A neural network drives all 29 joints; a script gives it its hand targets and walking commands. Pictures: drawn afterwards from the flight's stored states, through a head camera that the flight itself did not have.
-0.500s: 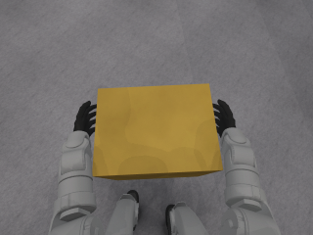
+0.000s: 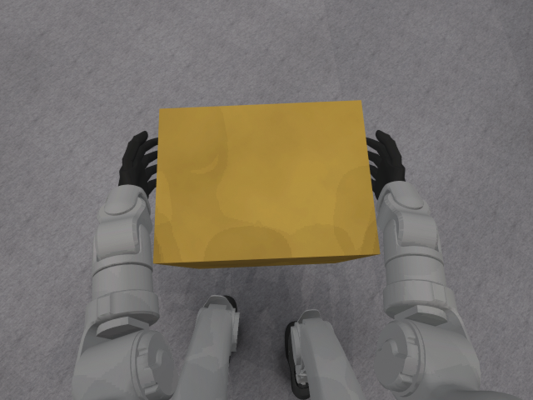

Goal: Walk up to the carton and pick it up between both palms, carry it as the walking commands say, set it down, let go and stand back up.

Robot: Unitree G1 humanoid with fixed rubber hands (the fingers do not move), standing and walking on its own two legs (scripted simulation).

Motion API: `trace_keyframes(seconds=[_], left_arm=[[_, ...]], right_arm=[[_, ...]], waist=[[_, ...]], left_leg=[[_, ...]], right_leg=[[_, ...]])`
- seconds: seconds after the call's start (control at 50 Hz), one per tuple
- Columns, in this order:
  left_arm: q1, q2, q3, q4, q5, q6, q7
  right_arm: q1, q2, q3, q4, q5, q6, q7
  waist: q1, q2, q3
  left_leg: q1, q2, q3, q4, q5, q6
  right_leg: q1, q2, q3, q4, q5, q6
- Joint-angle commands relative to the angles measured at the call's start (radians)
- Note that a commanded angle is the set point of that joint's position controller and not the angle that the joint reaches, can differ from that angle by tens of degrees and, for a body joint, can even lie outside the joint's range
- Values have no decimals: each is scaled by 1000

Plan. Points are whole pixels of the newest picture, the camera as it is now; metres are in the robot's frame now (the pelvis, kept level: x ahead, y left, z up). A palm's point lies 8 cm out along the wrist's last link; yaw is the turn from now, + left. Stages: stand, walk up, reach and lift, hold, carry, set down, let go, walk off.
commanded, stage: set down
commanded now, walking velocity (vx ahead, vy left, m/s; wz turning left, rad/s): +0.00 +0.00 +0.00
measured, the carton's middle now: (264, 200) +0.42 +0.03 -0.15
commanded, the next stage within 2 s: none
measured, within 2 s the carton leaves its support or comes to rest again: neither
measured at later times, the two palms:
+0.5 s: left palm (153, 187) +0.43 +0.22 -0.16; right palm (365, 183) +0.46 -0.15 -0.15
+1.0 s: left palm (166, 188) +0.46 +0.23 -0.24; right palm (347, 186) +0.49 -0.15 -0.25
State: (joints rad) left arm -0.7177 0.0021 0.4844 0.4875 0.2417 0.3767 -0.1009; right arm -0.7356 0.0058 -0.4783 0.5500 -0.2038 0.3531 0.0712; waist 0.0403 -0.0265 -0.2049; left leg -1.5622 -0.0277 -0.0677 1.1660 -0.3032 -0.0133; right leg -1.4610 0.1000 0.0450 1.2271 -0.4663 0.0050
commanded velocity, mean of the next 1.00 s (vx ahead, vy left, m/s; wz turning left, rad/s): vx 0.00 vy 0.00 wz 0.00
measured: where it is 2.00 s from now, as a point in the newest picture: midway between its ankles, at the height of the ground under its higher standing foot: (260, 359)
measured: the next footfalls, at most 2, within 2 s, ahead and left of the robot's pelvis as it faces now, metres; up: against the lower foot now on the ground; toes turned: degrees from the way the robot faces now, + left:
none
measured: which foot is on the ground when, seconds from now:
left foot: down 0.00-1.00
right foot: down 0.00-1.00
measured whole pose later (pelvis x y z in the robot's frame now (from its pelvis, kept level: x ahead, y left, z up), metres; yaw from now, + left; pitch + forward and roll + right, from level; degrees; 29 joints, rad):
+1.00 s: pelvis -0.03 +0.00 -0.14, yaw -3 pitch +49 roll -3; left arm -1.08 0.16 0.47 0.69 0.14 0.34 -0.04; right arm -1.12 -0.15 -0.41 0.77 -0.11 0.32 -0.02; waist 0.07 -0.03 -0.13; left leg -2.14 -0.06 -0.08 1.67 -0.39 -0.04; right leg -2.04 0.15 0.04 1.75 -0.58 0.03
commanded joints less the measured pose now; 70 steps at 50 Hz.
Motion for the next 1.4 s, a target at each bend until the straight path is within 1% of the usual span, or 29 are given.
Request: trace_keyframes(seconds=[0.0, 0.18, 0.3, 0.56, 0.74, 1.0, 1.38], left_arm=[[-508, -893, -585, 78, -157, -2, -234], [-569, -877, -587, 97, -174, -14, -208], [-625, -865, -589, 111, -189, -20, -186], [-767, -817, -543, 164, -203, -26, -150], [-855, -775, -509, 192, -215, -32, -150], [-953, -717, -495, 206, -239, -41, -160], [-1071, -653, -508, 208, -272, -55, -152]], right_arm=[[-564, 907, 569, 43, 165, -13, 255], [-636, 876, 570, 75, 189, -33, 230], [-690, 854, 559, 101, 200, -45, 212], [-832, 809, 522, 154, 213, -53, 181], [-917, 790, 508, 168, 216, -54, 159], [-1019, 767, 519, 165, 234, -58, 132], [-1145, 703, 550, 173, 289, -79, 110]], waist=[[12, 16, -816], [22, 21, -873], [20, 25, -904], [33, 31, -934], [42, 16, -955], [55, -2, -976], [65, 5, -946]], left_leg=[[693, -81, 57, 13, 272, 11], [623, -84, 65, 108, 275, -1], [585, -84, 69, 170, 264, -12], [472, -80, 88, 281, 194, -23], [363, -77, 108, 356, 177, -23], [236, -67, 126, 466, 189, -17], [174, -49, 128, 623, 199, -10]], right_leg=[[134, 61, -34, -126, 232, 8], [8, 69, -53, -26, 205, 14], [-76, 75, -68, 39, 177, 14], [-204, 78, -90, 163, 103, 13], [-230, 76, -96, 238, 101, 16], [-259, 74, -104, 347, 125, 22], [-379, 69, -123, 513, 103, 19]])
